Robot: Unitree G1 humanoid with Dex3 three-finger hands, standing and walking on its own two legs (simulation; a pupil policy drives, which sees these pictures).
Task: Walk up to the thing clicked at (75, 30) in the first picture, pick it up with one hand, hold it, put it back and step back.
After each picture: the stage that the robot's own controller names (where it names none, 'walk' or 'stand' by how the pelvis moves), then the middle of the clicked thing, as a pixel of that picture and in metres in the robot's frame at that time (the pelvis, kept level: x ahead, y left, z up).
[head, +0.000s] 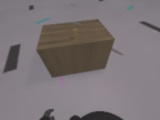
stand; (75, 33) +1.03 +0.27 -0.06
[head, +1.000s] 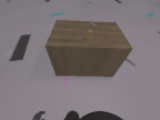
walk; (89, 35) +0.95 +0.07 -0.04
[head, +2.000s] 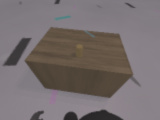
walk; (79, 50) +0.65 +0.14 -0.04
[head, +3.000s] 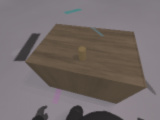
stand; (82, 53) +0.55 +0.12 -0.03
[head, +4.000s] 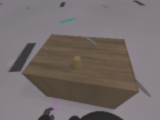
stand; (77, 62) +0.52 +0.15 -0.06
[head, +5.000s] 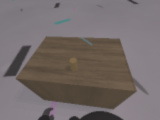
stand; (73, 64) +0.49 +0.18 -0.06
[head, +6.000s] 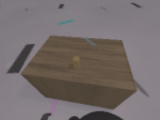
stand; (76, 62) +0.52 +0.17 -0.06
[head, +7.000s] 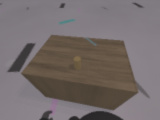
stand; (77, 63) +0.52 +0.15 -0.06
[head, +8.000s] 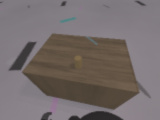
stand; (78, 62) +0.52 +0.15 -0.06
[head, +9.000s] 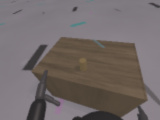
rise first; (83, 64) +0.51 +0.14 -0.06
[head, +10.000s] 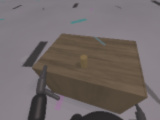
go down; (83, 61) +0.53 +0.13 -0.05
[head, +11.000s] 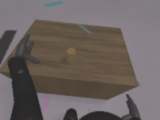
go down; (71, 55) +0.50 +0.13 -0.01
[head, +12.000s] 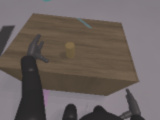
close in; (70, 50) +0.53 +0.13 +0.01
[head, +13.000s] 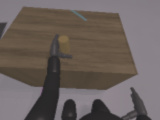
close; (64, 45) +0.54 +0.15 +0.03
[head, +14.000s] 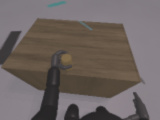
lift; (67, 62) +0.41 +0.16 +0.03
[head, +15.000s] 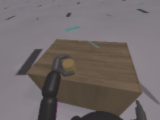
lift; (70, 69) +0.31 +0.15 +0.16
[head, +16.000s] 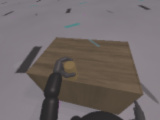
hold; (71, 71) +0.31 +0.15 +0.12
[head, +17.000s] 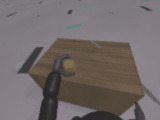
hold; (70, 69) +0.31 +0.15 +0.14
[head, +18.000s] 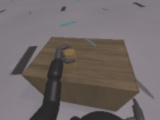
crouch; (70, 58) +0.40 +0.15 +0.15
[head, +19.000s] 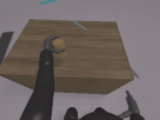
lower; (60, 48) +0.50 +0.17 +0.08
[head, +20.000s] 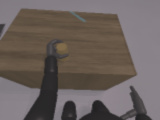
lower; (63, 52) +0.48 +0.15 +0.03
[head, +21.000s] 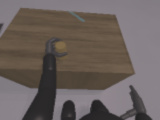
lower; (61, 51) +0.49 +0.15 +0.04
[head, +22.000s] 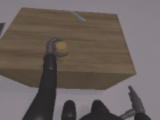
lower; (62, 51) +0.49 +0.15 +0.04
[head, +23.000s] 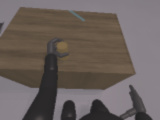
lower; (63, 51) +0.49 +0.14 +0.03
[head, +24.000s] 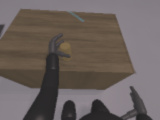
withdraw; (66, 52) +0.49 +0.12 +0.03
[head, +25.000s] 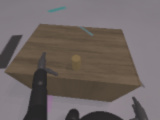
sink last; (76, 62) +0.45 +0.11 +0.00
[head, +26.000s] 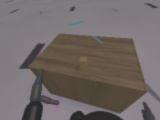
stand; (83, 63) +0.49 +0.12 +0.00
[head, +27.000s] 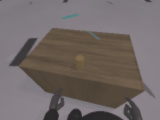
stand; (80, 62) +0.47 +0.12 +0.00
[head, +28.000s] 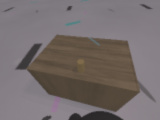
stand; (81, 66) +0.49 +0.13 -0.04
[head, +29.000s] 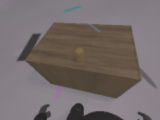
walk; (80, 55) +0.52 +0.14 -0.03
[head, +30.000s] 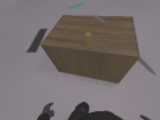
walk; (88, 38) +0.75 +0.10 -0.04
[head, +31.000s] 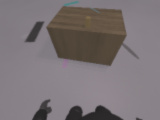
walk; (87, 22) +1.08 +0.11 -0.04
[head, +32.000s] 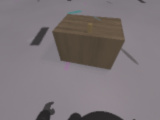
stand; (89, 28) +1.14 +0.09 -0.05
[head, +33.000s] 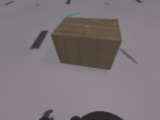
stand; (87, 30) +1.14 +0.11 -0.06
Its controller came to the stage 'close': yes
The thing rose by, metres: 0.21
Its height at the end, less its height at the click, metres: +0.00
